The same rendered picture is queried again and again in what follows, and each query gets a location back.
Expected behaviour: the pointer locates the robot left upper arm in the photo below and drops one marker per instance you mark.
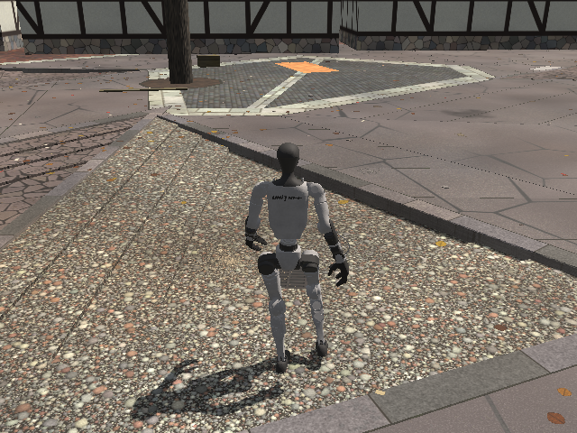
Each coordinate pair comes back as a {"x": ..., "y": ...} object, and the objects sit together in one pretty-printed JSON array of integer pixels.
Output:
[{"x": 259, "y": 191}]

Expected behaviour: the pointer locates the left robot shin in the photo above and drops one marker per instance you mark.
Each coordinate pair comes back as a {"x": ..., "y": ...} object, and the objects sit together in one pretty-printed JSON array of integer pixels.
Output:
[{"x": 278, "y": 330}]

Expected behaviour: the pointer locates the robot left forearm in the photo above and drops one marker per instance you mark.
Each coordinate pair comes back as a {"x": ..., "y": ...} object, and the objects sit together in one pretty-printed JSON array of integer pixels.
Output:
[{"x": 250, "y": 233}]

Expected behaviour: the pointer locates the right robot hand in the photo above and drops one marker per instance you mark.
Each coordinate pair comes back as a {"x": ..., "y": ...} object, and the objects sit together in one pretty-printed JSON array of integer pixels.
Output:
[{"x": 344, "y": 267}]

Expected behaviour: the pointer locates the robot right forearm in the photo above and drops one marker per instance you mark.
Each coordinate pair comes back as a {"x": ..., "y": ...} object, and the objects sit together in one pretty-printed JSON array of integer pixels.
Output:
[{"x": 334, "y": 244}]

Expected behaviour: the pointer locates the robot right thigh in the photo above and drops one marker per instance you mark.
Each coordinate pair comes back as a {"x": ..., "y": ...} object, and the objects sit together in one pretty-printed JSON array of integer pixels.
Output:
[{"x": 309, "y": 262}]

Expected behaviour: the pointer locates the robot right upper arm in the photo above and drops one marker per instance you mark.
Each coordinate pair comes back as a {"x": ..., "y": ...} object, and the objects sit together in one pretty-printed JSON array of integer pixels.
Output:
[{"x": 316, "y": 191}]

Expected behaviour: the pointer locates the left robot hand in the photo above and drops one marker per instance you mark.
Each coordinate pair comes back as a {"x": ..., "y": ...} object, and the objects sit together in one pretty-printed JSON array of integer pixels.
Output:
[{"x": 257, "y": 239}]

